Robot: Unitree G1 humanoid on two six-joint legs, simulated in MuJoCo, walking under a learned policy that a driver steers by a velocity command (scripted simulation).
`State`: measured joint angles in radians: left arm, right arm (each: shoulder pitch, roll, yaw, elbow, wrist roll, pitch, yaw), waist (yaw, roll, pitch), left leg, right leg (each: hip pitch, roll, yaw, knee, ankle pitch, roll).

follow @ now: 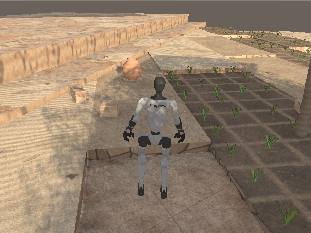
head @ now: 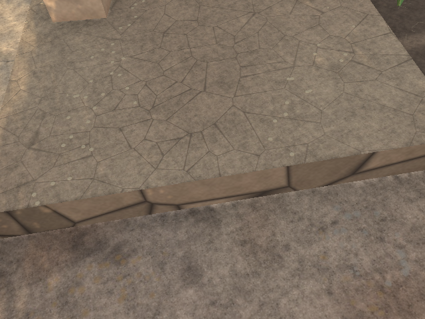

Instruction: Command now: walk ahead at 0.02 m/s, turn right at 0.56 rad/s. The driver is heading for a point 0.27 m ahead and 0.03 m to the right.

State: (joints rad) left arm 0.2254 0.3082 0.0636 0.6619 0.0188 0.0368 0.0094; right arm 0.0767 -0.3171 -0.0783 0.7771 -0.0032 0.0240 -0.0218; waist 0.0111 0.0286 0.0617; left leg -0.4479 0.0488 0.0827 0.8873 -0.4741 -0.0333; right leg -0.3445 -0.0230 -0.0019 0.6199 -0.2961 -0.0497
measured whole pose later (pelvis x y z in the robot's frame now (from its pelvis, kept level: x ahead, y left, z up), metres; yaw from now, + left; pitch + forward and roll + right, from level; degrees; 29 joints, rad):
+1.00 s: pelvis +0.12 +0.02 +0.01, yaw -11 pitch -2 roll +0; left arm 0.23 0.27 0.03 0.75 0.02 0.02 0.03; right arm 0.08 -0.28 -0.01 0.94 0.00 0.00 0.01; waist 0.00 -0.01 0.05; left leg -0.19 -0.02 -0.01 0.50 -0.28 0.01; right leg -0.12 0.01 0.09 0.48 -0.32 0.02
